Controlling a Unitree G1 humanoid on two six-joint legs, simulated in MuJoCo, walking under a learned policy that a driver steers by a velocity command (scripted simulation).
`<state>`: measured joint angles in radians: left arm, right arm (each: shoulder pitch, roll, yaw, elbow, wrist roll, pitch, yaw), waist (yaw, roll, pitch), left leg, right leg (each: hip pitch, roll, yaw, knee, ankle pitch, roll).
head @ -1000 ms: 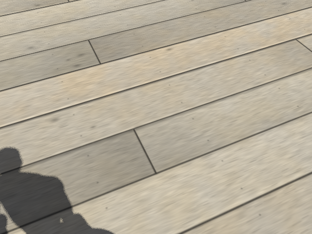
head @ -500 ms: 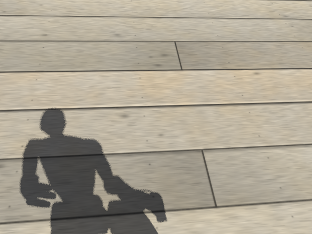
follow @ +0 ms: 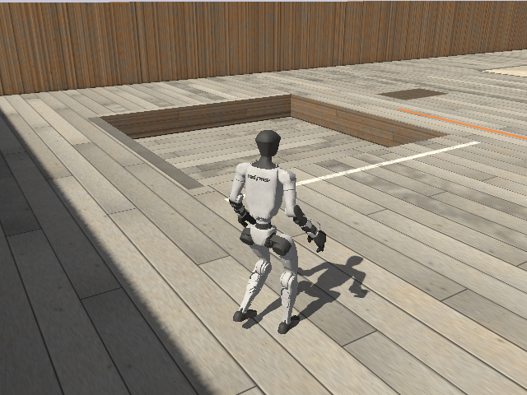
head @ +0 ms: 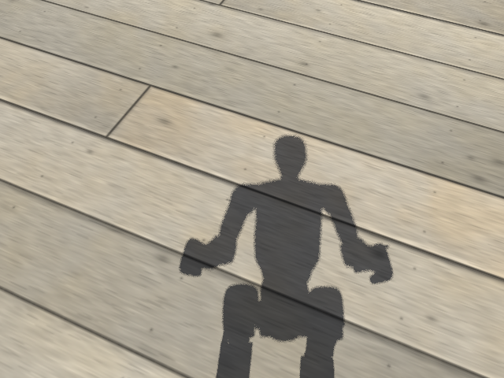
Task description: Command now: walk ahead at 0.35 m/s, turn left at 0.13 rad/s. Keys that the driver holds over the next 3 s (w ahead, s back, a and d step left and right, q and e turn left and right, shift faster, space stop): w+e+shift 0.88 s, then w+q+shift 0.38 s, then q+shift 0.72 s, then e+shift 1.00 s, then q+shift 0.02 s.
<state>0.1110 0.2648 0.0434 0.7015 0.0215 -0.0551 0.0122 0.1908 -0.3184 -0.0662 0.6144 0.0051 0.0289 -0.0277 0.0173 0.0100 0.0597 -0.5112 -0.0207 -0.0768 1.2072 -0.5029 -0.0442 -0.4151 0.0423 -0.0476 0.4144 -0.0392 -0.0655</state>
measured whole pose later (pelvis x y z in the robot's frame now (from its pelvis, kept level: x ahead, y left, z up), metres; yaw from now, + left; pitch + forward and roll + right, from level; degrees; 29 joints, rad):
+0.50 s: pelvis +0.19 -0.04 -0.01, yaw -20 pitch +1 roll +1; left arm 0.18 0.29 0.06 0.66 -0.04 -0.02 -0.07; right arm 0.43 -0.28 -0.05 0.78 -0.02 -0.10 -0.01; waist -0.07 -0.02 0.00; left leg 0.19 0.05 0.29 0.25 -0.43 -0.07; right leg -0.87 -0.13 0.00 1.01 0.04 -0.02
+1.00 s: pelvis +0.54 -0.28 +0.00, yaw -46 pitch +1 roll +0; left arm 0.39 0.26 0.05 0.74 -0.03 -0.08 0.01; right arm 0.04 -0.28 -0.01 0.57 0.01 -0.14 0.02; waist 0.09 0.05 0.02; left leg -0.67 0.07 -0.06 0.54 0.18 -0.03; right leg 0.04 0.12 0.21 0.38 -0.41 -0.10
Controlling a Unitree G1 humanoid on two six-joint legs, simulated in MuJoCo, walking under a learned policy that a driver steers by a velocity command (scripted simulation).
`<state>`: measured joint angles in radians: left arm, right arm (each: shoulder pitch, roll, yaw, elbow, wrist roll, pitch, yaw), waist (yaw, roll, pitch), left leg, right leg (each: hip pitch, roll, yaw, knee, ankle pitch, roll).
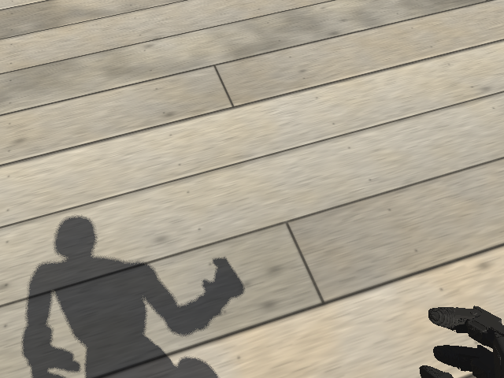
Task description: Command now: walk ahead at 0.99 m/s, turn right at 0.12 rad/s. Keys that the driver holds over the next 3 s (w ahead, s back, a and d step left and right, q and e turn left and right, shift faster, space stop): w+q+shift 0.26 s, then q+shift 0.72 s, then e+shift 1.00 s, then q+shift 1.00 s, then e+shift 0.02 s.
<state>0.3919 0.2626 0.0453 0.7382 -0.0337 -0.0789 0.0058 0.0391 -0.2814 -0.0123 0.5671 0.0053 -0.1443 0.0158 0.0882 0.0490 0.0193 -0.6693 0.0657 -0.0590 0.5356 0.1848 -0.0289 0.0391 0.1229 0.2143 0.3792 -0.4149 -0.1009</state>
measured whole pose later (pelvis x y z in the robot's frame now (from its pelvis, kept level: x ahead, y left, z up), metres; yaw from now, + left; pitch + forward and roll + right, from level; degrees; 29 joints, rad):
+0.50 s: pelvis +0.44 +0.06 -0.01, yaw +20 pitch +1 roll +0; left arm -0.09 0.24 0.01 0.54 0.02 -0.14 -0.01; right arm 0.54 -0.25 -0.07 0.78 0.04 -0.03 -0.03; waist -0.13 -0.03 0.04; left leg -0.02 -0.15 -0.31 0.57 -0.50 0.07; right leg -0.52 0.06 0.14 0.39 0.19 0.00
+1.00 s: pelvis +0.55 +0.11 +0.00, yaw +48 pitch +1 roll -3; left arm 0.09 0.35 0.09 0.76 0.00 0.00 -0.01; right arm 0.16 -0.34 -0.08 0.54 0.01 0.07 0.00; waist 0.02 -0.01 0.08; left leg -0.40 0.04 0.01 0.64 -0.27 0.05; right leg -0.34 -0.11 -0.18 0.76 -0.43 0.06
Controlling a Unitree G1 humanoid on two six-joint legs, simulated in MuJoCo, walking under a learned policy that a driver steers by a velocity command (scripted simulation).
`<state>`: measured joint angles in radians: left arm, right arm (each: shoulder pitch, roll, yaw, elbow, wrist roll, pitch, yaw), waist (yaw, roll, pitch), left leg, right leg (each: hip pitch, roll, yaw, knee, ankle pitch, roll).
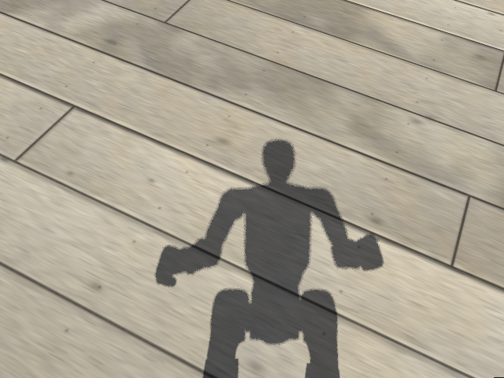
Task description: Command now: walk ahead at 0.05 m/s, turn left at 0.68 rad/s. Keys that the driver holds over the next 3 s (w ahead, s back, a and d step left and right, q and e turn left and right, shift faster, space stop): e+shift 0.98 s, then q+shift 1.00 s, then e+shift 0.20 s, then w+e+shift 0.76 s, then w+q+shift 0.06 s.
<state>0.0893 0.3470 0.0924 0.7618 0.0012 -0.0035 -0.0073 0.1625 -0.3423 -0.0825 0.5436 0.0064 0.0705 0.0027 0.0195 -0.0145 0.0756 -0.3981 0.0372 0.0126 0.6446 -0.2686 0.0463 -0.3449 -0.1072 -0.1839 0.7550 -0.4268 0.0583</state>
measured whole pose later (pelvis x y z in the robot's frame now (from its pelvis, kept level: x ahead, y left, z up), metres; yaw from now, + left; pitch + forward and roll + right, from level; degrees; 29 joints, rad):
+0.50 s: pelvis +0.02 -0.04 +0.00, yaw -12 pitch +2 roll +1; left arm 0.23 0.30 0.08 0.72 0.00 0.03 -0.01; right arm 0.08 -0.29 -0.08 0.67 -0.02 0.03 -0.04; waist 0.03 0.04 0.04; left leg -0.45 0.04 0.04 0.95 -0.53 -0.05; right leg -0.32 0.02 -0.04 0.65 -0.37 -0.06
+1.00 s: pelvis +0.07 -0.03 +0.01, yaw -40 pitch +2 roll +1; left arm 0.14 0.35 0.09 0.58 -0.03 0.06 0.03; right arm 0.11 -0.30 -0.10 0.69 -0.02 -0.04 -0.01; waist 0.01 -0.05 0.03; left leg -0.32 -0.08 -0.08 0.47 -0.18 0.02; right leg -0.39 0.17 0.30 0.85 -0.51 0.00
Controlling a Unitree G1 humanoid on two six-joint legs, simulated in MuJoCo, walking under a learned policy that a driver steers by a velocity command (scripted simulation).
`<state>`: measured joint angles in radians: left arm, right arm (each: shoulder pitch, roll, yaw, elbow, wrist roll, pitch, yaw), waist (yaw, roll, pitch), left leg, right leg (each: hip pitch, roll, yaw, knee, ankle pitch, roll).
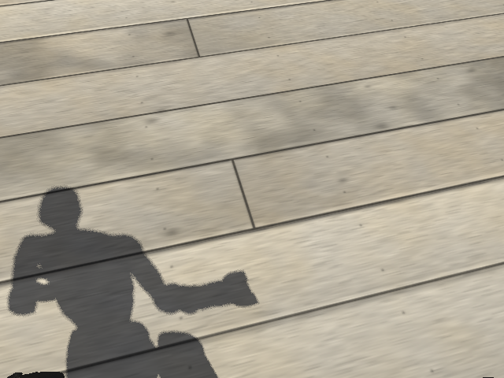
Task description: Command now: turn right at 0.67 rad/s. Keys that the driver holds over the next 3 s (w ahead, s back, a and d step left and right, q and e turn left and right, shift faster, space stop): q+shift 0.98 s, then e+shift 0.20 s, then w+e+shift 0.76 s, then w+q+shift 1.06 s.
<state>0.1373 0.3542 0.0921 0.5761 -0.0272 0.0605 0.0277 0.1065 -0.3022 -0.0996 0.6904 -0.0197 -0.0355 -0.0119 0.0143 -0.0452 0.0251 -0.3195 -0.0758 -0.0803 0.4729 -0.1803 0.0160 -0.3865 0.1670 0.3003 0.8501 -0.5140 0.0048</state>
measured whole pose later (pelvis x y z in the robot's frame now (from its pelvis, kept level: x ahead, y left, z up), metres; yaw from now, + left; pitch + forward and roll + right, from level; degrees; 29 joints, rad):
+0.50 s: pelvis +0.01 -0.01 +0.01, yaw +13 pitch +2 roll +0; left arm 0.15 0.26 0.06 0.66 0.01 0.02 0.05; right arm 0.21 -0.34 -0.10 0.68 0.03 0.06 0.00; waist -0.01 0.03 0.06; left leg -0.55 0.04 0.00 1.03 -0.38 -0.11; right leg -0.16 -0.03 -0.08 0.41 -0.29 -0.01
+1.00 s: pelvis +0.03 +0.04 +0.01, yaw +40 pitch +3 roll -2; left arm 0.08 0.32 0.08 0.67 0.01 -0.01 0.02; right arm 0.17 -0.34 -0.08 0.58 0.02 0.05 -0.03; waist -0.01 -0.01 0.06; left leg -0.34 -0.11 -0.22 0.51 -0.21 0.05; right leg -0.53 0.05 0.15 0.81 -0.29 0.09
